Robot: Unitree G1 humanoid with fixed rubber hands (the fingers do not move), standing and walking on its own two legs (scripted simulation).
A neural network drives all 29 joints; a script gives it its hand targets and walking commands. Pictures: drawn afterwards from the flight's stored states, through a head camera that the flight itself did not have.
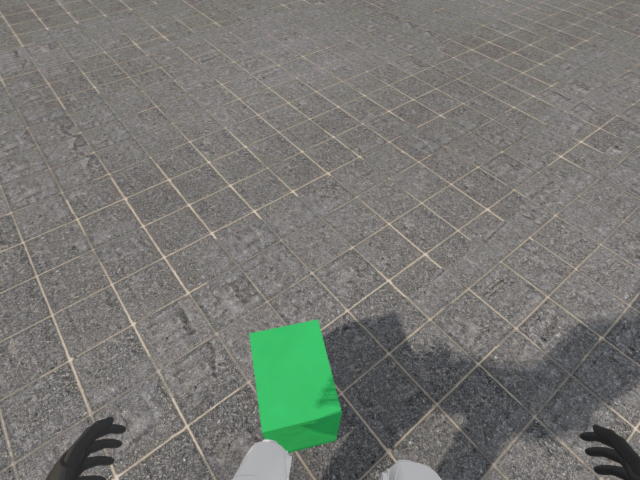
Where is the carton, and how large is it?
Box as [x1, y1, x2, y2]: [249, 319, 341, 452]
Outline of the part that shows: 317,319 249,333 262,433 264,438 275,440 288,452 335,440 337,434 341,411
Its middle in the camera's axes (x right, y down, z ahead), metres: -0.07 +0.40 +1.03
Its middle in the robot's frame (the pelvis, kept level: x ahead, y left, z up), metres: +0.43 +0.08 -0.58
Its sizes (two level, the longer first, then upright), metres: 0.240 0.181 0.265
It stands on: the floor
